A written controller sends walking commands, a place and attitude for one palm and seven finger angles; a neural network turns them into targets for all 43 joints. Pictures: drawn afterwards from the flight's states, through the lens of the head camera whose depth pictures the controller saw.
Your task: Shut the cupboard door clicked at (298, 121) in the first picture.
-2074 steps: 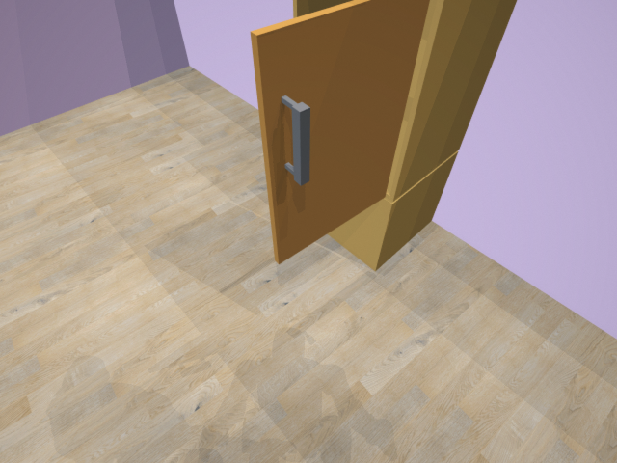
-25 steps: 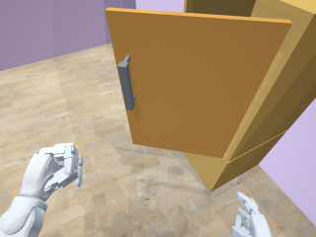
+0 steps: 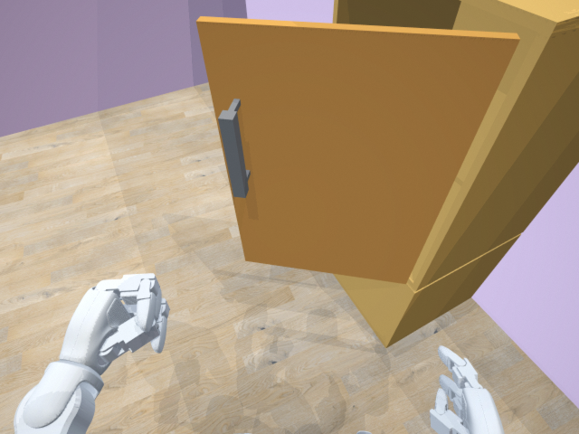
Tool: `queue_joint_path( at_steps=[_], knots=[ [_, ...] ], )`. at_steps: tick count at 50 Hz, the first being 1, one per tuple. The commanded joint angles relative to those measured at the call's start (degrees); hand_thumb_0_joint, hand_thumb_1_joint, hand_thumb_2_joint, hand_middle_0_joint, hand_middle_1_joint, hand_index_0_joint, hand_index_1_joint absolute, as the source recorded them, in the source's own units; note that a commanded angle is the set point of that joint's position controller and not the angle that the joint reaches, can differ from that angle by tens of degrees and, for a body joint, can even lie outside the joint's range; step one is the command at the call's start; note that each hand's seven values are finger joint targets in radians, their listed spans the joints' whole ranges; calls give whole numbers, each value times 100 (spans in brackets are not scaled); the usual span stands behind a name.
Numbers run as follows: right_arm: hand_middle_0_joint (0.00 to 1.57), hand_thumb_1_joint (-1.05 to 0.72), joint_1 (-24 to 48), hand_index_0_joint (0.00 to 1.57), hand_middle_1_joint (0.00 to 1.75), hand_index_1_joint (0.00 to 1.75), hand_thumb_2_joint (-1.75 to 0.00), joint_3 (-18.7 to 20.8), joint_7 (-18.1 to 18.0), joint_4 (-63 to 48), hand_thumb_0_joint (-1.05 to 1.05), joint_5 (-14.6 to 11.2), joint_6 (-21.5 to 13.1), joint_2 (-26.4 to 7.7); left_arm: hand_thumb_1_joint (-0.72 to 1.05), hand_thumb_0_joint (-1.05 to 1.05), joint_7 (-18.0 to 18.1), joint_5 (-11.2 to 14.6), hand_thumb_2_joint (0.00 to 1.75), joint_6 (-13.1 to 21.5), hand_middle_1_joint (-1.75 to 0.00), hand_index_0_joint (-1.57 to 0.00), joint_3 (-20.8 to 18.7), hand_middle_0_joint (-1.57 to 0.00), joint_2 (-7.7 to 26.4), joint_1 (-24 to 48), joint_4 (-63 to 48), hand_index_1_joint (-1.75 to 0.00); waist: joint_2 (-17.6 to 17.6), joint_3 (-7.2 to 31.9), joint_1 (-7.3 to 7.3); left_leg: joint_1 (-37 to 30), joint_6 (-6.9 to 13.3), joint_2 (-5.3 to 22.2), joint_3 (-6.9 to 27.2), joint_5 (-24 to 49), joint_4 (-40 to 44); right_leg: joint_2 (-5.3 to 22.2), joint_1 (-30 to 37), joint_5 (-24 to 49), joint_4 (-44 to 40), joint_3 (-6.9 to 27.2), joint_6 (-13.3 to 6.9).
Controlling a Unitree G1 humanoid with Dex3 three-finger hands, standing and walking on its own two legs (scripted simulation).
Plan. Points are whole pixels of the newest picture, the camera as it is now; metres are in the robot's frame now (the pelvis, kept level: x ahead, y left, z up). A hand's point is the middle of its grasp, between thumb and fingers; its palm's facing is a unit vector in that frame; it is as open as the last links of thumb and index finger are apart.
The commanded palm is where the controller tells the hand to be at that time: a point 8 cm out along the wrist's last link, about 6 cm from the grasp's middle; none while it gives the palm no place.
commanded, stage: bring the fist close to the handle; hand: left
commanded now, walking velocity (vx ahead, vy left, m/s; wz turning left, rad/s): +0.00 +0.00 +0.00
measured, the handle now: (238, 150) +0.54 +0.14 +0.09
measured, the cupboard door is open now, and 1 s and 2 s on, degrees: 52 52 46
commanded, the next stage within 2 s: push the door shut along its arc in 1.38 s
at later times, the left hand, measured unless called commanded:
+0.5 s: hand (198, 244) +0.33 +0.15 +0.11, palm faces -0.10 -0.99 -0.03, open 3.1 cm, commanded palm +0.31 +0.19 +0.10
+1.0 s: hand (246, 193) +0.43 +0.10 +0.10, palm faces -0.12 -0.99 -0.03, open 3.1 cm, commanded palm +0.41 +0.16 +0.10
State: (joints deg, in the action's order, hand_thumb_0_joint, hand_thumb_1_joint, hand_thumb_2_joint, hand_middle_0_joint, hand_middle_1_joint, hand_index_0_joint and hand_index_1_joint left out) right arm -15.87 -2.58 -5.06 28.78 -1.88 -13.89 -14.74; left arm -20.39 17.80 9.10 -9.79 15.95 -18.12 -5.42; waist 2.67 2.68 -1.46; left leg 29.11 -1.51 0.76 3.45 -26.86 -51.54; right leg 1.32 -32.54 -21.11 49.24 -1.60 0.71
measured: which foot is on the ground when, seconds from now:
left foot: down 0.00-1.00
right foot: down 0.00-1.00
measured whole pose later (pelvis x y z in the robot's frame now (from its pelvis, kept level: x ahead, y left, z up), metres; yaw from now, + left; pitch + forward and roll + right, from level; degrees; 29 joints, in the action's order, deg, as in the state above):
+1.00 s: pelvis -0.01 -0.02 +0.00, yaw -1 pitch +10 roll +1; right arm -16.1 -1.2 -3.4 35.9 -1.7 -6.1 -15.7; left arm -11.1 10.7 12.2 -9.3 15.1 36.7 45.5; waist 1.5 2.3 2.8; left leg 34.2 -2.8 1.0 2.5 -23.9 -48.5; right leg 1.0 -39.5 -19.3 49.1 -0.6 -0.7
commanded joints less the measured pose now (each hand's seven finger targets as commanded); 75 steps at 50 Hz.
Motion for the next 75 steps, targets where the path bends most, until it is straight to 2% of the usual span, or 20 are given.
queue_joint_path(
  at_steps=[1, 5, 8, 14, 19, 21, 25, 27, 31, 36, 40, 41, 44, 49, 53, 56, 60, 66, 69, 75],
  knots=[
    [20, -90, 384, 20, 30, 30, -90, 248, -97, -836, 0, -2, -363, -680, 90, 0, 177, 176, 90, 481, -150, -130, -650, -130, 932, 1570, -1480, -150, -246, 782, 112, 287, 225, -183, -179, 721, 909, -124, 865, -86, -912, 59, -121],
    [20, -90, 333, 20, 30, 30, -90, 218, -111, -666, 0, -17, -443, -648, 90, 0, 337, 86, 90, 626, -150, -130, -218, -130, 500, 2154, -1108, -150, 13, 790, 227, 93, 192, -163, -95, 593, 1000, -167, 572, 14, -749, -121, -134],
    [20, -90, 279, 20, 30, 30, -90, 216, -101, -586, 0, -47, -441, -678, 90, 0, 318, -95, 90, 427, -150, -130, 244, -130, 260, 2405, -627, -150, 16, 702, 284, 142, 200, -158, -63, 446, 1093, -135, 511, -11, -761, -126, -131],
    [20, -90, 317, 20, 30, 30, -90, 223, -62, -639, 0, -32, -255, -705, 90, 0, 486, -292, 90, -13, -150, -130, -125, -130, 623, 2897, -97, -150, -137, 1075, 110, 150, 174, -165, -115, 826, 1203, -82, 833, 363, -737, -143, -159],
    [20, -90, 333, 20, 30, 30, -90, 230, 1, -586, 0, 15, -182, -618, 90, 0, 855, -218, 90, 261, -150, -130, -323, -130, 552, 3654, -70, -150, -124, 1487, 52, -48, 132, -170, -199, 1350, 1183, -99, 1097, 963, -633, -135, -181],
    [20, -90, 242, 20, 30, 30, -90, 245, 28, -493, 0, 35, -148, -640, 90, 0, 914, -301, 90, 376, -150, -130, -286, -130, 583, 3802, 148, -150, -191, 1538, 84, -37, 134, -149, -217, 1572, 1149, -107, 1132, 1211, -590, -129, -188],
    [20, -90, 117, 20, 30, 30, -90, 298, 89, -375, 0, -3, -73, -671, 90, 0, 833, -516, 90, 360, -150, -130, 336, -130, 147, 4221, 724, -150, -110, 1337, 285, -41, 140, -127, -271, 1470, 1130, -87, 868, 1245, -627, -119, -165],
    [20, -90, 54, 20, 30, 30, -90, 313, 88, -323, 0, -17, -13, -709, 90, 0, 794, -542, 90, 251, -150, -130, 449, -130, 72, 4513, 1102, -150, -355, 1278, 367, 55, 184, -135, -290, 1362, 1103, -77, 859, 1204, -718, -69, -141],
    [20, -90, 51, 20, 30, 30, -90, 337, 60, -259, 0, -3, 144, -758, 90, 0, 900, -513, 90, 212, -150, -130, -56, -130, 532, 5150, 1434, -150, -484, 1608, 262, 96, 193, -174, -343, 1428, 1081, -58, 1134, 1317, -732, 11, -148],
    [20, -90, 39, 20, 30, 30, -90, 340, 80, -185, 0, 51, 281, -664, 90, 0, 1144, -526, 90, 586, -150, -130, -460, -130, 864, 5919, 1588, -150, -410, 2235, 172, 72, 201, -195, -430, 1848, 984, -15, 1644, 1981, -605, 160, -124],
    [20, -90, -54, 20, 30, 30, -90, 347, 130, -5, 0, 8, 382, -656, 90, 0, 1126, -685, 90, 734, -150, -130, -79, -130, 557, 6514, 2575, -150, -371, 1710, 417, 308, 202, -175, -479, 1455, 982, -26, 1201, 1673, -689, 185, -102],
    [20, -90, -122, 20, 30, 30, -90, 362, 125, 36, 0, 12, 423, -689, 90, 0, 1099, -699, 90, 695, -150, -130, -156, -130, 634, 6571, 2926, -150, -617, 1636, 427, 396, 225, -176, -476, 1403, 965, -37, 1197, 1615, -742, 202, -96],
    [20, -90, -178, 20, 30, 30, -90, 362, 137, 82, 0, -24, 520, -735, 90, 0, 958, -690, 90, 600, -150, -130, -33, -130, 583, 7121, 3664, -150, -565, 1516, 554, 600, 229, -205, -508, 1075, 948, 5, 1016, 1266, -873, 293, -76],
    [20, -90, -334, 20, 30, 30, -90, 401, 138, 167, 0, 9, 593, -745, 90, 0, 940, -622, 90, 824, -150, -130, -288, -130, 816, 8358, 4100, -150, -523, 2280, 599, 611, 249, -233, -491, 1250, 777, 9, 1230, 1565, -702, 362, -84],
    [20, -90, -478, 20, 30, 30, -90, 453, 204, 90, 0, 65, 649, -752, 90, 0, 1016, -646, 90, 1193, -150, -130, -892, -130, 1295, 7806, 4127, -150, -542, 3043, 281, 619, 237, -236, -532, 1775, 728, -10, 1789, 2364, -420, 357, -110],
    [20, -90, -581, 20, 30, 30, -90, 464, 265, 64, 0, 71, 743, -785, 90, 0, 978, -768, 90, 1200, -150, -130, -988, -130, 1436, 7287, 4462, -150, -658, 2697, 236, 847, 252, -220, -566, 1692, 801, -33, 1742, 2310, -479, 360, -102],
    [20, -90, -517, 20, 30, 30, -90, 465, 271, -34, 0, 6, 871, -828, 90, 0, 862, -795, 90, 1035, -150, -130, -743, -130, 1311, 7469, 4631, -150, -868, 1856, 439, 1042, 295, -201, -618, 947, 961, -28, 1278, 1245, -914, 444, -57],
    [20, -90, -513, 20, 30, 30, -90, 479, 182, 17, 0, 10, 785, -788, 90, 0, 751, -572, 90, 1412, -150, -130, -381, -130, 962, 8610, 3869, -150, -108, 2339, 599, 352, 272, -188, -532, 1003, 941, -130, 998, 1234, -752, 279, -140],
    [20, -90, -571, 20, 30, 30, -90, 485, 194, 164, 0, 19, 742, -807, 90, 0, 795, -628, 90, 1486, -150, -130, -378, -130, 966, 8560, 4271, -150, -371, 2298, 623, 451, 253, -155, -449, 826, 941, -137, 825, 990, -699, 212, -130],
    [20, -90, -567, 20, 30, 30, -90, 443, 258, 129, 0, 16, 778, -874, 90, 0, 917, -811, 90, 1148, -150, -130, -279, -130, 859, 8424, 5072, -150, -338, 1824, 629, 665, 237, -156, -395, 515, 1039, -137, 370, 527, -709, 91, -151]
  ],
)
